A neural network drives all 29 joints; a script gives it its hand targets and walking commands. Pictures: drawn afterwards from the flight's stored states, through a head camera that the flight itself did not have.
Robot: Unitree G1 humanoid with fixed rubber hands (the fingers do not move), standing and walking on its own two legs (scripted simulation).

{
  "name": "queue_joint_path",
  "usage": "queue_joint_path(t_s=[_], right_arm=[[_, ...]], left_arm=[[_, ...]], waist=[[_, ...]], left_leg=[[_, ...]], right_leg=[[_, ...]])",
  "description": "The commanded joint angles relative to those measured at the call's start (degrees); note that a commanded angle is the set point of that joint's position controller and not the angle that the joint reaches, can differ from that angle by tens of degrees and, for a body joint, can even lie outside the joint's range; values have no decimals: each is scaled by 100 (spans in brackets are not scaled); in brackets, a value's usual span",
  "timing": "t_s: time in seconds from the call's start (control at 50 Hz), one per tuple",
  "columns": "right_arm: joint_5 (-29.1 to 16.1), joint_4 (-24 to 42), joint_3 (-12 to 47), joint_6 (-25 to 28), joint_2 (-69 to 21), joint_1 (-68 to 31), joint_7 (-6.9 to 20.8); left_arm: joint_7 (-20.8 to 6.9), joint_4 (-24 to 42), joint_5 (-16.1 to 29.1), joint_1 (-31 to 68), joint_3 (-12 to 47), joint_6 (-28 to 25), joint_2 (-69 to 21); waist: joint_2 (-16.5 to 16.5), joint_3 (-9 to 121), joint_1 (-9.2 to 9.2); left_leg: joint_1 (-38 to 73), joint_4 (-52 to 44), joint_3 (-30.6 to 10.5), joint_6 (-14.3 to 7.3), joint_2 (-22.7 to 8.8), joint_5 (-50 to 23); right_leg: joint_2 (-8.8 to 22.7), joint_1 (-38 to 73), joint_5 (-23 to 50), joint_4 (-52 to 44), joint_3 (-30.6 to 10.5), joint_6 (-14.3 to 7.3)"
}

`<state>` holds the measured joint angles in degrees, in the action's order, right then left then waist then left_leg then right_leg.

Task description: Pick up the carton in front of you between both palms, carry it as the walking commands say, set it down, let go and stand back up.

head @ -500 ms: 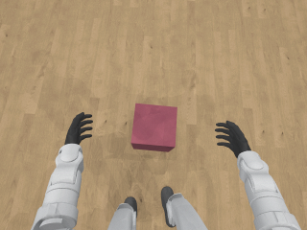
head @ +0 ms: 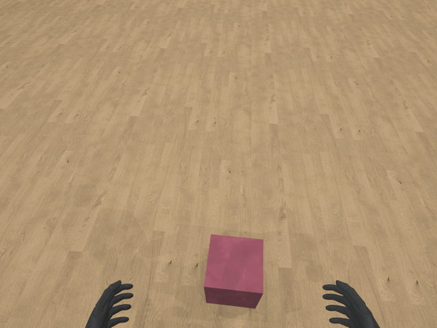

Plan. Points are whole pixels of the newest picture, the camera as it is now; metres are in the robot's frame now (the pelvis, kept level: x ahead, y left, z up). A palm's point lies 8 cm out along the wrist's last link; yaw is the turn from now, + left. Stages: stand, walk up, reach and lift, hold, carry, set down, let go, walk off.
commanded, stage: let go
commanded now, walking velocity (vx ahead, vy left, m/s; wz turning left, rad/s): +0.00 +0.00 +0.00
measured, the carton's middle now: (233, 272) +0.44 -0.06 -0.65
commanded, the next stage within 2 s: stand in 0.46 s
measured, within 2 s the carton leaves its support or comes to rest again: neither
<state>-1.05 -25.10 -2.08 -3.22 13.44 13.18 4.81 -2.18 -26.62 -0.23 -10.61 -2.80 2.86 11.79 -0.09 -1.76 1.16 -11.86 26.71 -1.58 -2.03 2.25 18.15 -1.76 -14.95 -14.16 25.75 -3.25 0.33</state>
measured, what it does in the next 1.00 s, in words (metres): stands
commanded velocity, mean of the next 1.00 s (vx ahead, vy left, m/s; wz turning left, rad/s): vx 0.00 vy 0.00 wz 0.00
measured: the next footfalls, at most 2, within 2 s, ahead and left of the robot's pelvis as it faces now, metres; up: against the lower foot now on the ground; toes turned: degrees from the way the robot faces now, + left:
none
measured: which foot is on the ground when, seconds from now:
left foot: down 0.00-1.00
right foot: down 0.00-1.00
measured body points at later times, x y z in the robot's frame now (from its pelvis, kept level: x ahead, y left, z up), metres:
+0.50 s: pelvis -0.01 -0.01 +0.00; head +0.00 -0.01 +0.45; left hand +0.16 +0.24 -0.09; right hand +0.17 -0.26 -0.07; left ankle -0.05 +0.09 -0.74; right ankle -0.01 -0.13 -0.74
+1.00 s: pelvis +0.01 -0.02 +0.00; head +0.02 -0.03 +0.45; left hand +0.11 +0.28 -0.10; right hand +0.15 -0.31 -0.11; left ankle -0.05 +0.09 -0.74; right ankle -0.01 -0.13 -0.74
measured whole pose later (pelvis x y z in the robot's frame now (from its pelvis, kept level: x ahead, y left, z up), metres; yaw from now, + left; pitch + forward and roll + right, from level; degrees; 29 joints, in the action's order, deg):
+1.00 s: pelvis +0.01 -0.02 +0.00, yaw +2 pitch +0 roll +0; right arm 1.7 -47.2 -1.1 -0.1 19.8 9.4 -1.9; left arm 1.2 -47.8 -1.6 -10.7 -2.6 0.1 19.3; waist -1.4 -1.1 -0.4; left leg -6.5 25.5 -3.9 -0.3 1.5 18.5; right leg -2.3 -9.8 -16.1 26.4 -0.9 -1.6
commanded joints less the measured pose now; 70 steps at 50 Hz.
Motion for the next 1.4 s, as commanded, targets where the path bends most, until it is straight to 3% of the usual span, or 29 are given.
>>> queue_joint_path(t_s=[0.0, 0.04, 0.06, 0.08, 0.1, 0.14, 0.16, 0.24, 0.26, 0.28, 0.38, 0.42, 0.44, 0.48, 0.54, 0.58, 0.62, 0.64, 0.66, 0.68, 0.7, 0.78, 0.82, 0.92, 1.0, 1.04, 1.12, 1.22, 1.38], right_arm=[[-61, 601, -149, -37, 390, -239, -33], [117, 542, -311, -96, 627, -185, -60], [58, 483, -290, -80, 507, -60, -52], [60, 458, -95, -120, 465, -55, -66], [128, 468, -232, -155, 574, -15, -76], [130, 557, -278, -232, 518, -17, -114], [147, 423, -261, -247, 490, -220, -97], [239, 806, -234, -572, 541, -90, -377], [272, 1065, -273, -573, 609, -228, -457], [263, 869, -141, -629, 572, -133, -462], [246, 869, -129, -706, 436, -125, -485], [221, 867, -116, -738, 414, -134, -489], [291, 84, -275, -357, 1069, -300, -662], [361, -84, -273, 26, 1012, -433, -643], [398, -402, -234, 235, 1024, -589, -587], [416, -610, -199, 313, 1039, -585, -586], [375, -883, -227, 373, 1161, -433, -621], [361, -977, -229, 361, 1155, -394, -634], [380, -978, -209, 406, 1247, -404, -611], [335, -1089, -218, 379, 1286, -388, -607], [332, -1182, -226, 394, 1264, -359, -630], [327, -1368, -158, 381, 1317, -375, -645], [291, -1609, -137, 379, 1383, -299, -641], [260, -1895, -87, 374, 1427, -275, -671], [285, -2068, -71, 393, 1532, -433, -716], [265, -2112, -66, 370, 1472, -471, -686], [298, -2320, -26, 396, 1504, -521, -694], [259, -2480, -23, 443, 1582, -575, -683], [251, -2661, -32, 438, 1636, -616, -648]], left_arm=[[-87, 689, 21, 91, -10, 72, 410], [-66, 772, -4, 13, -120, 101, 340], [-52, 714, -10, -59, 12, 111, 476], [-98, 551, 21, -161, 0, 133, 357], [-121, 681, 50, -138, -68, 163, 485], [-154, 744, 92, 57, 127, 242, 362], [-136, 869, 30, 273, -10, 240, 483], [21, 579, 89, -144, 44, 69, 482], [17, 637, 28, 117, -67, 37, 591], [2, 580, 29, -67, 28, 44, 528], [95, 555, -10, -90, 24, 83, 578], [65, 478, 0, 14, -55, 73, 596], [188, -370, -303, -77, -323, 31, 1339], [277, -505, -322, 159, -298, -111, 1399], [264, -708, -331, 207, -287, -192, 1293], [233, -852, -305, 85, -299, -261, 1308], [240, -963, -236, 45, -299, -313, 1318], [254, -996, -246, 63, -284, -345, 1391], [259, -1083, -206, -53, -309, -359, 1382], [279, -1153, -242, 34, -284, -363, 1483], [293, -1131, -183, 54, -264, -349, 1480], [334, -1380, -178, 5, -274, -325, 1614], [343, -1527, -177, 52, -263, -310, 1698], [372, -1805, -136, -44, -214, -344, 1748], [363, -1932, -110, 119, -140, -322, 1621], [376, -2070, -117, 154, -151, -294, 1752], [350, -2164, -115, 256, -160, -321, 1755], [345, -2329, -118, 263, -126, -376, 1792], [373, -2510, -89, 322, -101, -334, 1824]], waist=[[-141, 338, -88], [-72, 417, -193], [-95, 398, -23], [-224, 211, -199], [126, 240, -157], [178, 415, 92], [-11, 125, -109], [-33, 641, -203], [120, 505, 13], [10, 450, -172], [-242, 558, -210], [-89, 256, -163], [-475, 9, -193], [-289, 167, -137], [-334, 64, -136], [114, 96, -243], [-52, 439, -213], [254, 346, -134], [58, 463, -200], [-76, 525, -43], [214, 414, -144], [-91, 652, -84], [233, 530, -133], [-25, 559, -122], [-165, 583, -139], [176, 258, -95], [-39, 109, -154], [19, 283, -142], [-162, 209, -135]], left_leg=[[234, -560, -133, 302, -205, -1721], [317, -572, -171, 334, -200, -2163], [484, -512, -150, 299, -206, -2375], [367, -461, -79, 329, -158, -2321], [363, -542, -84, 297, -151, -2245], [490, -509, -18, 277, -114, -1759], [272, -597, -29, 273, -113, -1711], [566, -178, -92, 350, -101, -2724], [636, -211, -126, 254, -120, -2454], [530, -245, -128, 261, -120, -2267], [603, -114, -199, 319, -161, -2862], [360, -334, -97, 259, -80, -2243], [-205, -236, -182, 363, -326, -945], [-179, -393, -496, 325, -438, 143], [-225, -484, -781, 184, -522, 593], [-411, -451, -681, 174, -526, 163], [20, -200, -628, 135, -487, -740], [150, -218, -629, 168, -507, -1014], [221, -94, -658, 130, -532, -1494], [330, -157, -575, 196, -533, -1358], [325, -187, -659, 183, -530, -1586], [490, -99, -579, 179, -543, -1948], [393, -188, -669, 181, -535, -1923], [512, -121, -630, 198, -599, -2580], [596, -303, -605, 177, -634, -2354], [549, -431, -667, 203, -596, -1980], [516, -635, -685, 171, -615, -1471], [540, -572, -725, 114, -644, -1971], [562, -827, -721, 182, -669, -1737]], right_leg=[[-107, 754, 1126, -235, 202, 13], [-112, 950, 1502, -126, 189, 13], [-118, 774, 1543, -186, 128, 41], [-85, 790, 1512, -226, 100, 29], [-100, 978, 1685, -225, 124, 58], [-105, 1104, 1484, -142, 90, 59], [-38, 928, 1383, -213, 100, 14], [-218, 1000, 1424, -28, 93, 61], [-211, 828, 1464, -24, 100, 86], [-194, 915, 1224, -46, 158, 60], [-146, 745, 1519, 16, 21, 36], [-165, 795, 1390, -64, 69, 98], [391, 221, 709, -146, -116, 9], [401, 97, -71, -165, -284, -64], [323, -156, -355, -242, -334, -145], [386, 252, 21, -229, -378, -164], [530, 219, 662, -183, -511, -229], [507, 234, 954, -137, -361, -156], [482, 301, 1188, -54, -371, -178], [544, 399, 1303, -130, -420, -182], [569, 387, 1332, -78, -432, -154], [593, 544, 1644, -121, -481, -220], [607, 776, 1801, -134, -407, -183], [698, 954, 2576, -91, -464, -227], [638, 917, 2017, -208, -438, -241], [621, 798, 1951, -377, -377, -168], [601, 682, 1338, -532, -433, -198], [640, 938, 1939, -506, -443, -247], [700, 931, 1469, -675, -498, -214]])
